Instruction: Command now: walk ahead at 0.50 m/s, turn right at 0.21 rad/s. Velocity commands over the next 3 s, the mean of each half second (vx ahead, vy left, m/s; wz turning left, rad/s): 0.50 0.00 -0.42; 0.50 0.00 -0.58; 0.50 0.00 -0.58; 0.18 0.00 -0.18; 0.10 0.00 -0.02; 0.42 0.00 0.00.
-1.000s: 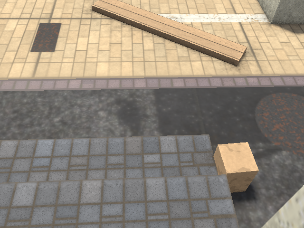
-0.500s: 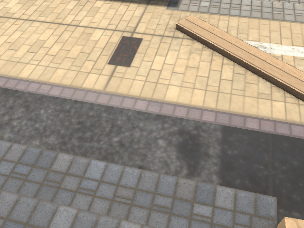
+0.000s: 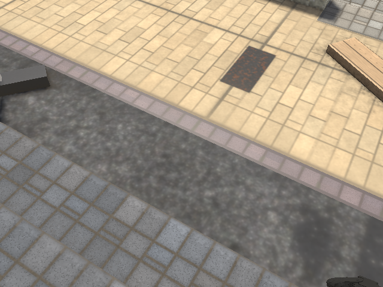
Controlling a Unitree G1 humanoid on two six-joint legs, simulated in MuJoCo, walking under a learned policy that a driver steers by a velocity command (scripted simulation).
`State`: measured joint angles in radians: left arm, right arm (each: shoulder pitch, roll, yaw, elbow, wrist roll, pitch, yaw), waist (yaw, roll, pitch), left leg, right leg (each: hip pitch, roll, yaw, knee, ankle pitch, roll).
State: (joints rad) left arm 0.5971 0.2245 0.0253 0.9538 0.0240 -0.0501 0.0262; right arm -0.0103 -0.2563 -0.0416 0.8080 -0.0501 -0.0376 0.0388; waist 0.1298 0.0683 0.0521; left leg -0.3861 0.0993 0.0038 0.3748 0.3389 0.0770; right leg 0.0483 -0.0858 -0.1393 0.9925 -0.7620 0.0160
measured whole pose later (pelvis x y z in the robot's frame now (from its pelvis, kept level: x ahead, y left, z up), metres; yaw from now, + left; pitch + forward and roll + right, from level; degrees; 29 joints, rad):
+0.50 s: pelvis +0.21 +0.00 -0.06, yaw -14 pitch -1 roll +2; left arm 0.08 0.25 0.09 0.80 0.05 0.03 -0.04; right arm 0.47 -0.21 -0.05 0.97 -0.04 -0.10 -0.03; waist -0.07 0.00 0.02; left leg -0.07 0.07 0.32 0.68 -0.57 -0.01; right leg -0.66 -0.04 0.03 0.99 0.10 -0.10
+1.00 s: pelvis +0.44 -0.14 -0.17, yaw -33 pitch +0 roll -1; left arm 0.41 0.23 0.06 0.96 0.00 -0.02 -0.01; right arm 0.05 -0.20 -0.01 0.75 -0.04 -0.03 -0.01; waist 0.06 0.04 0.02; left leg -0.73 0.10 -0.03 1.03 -0.01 -0.05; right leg -0.26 0.14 0.05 0.53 -0.25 -0.10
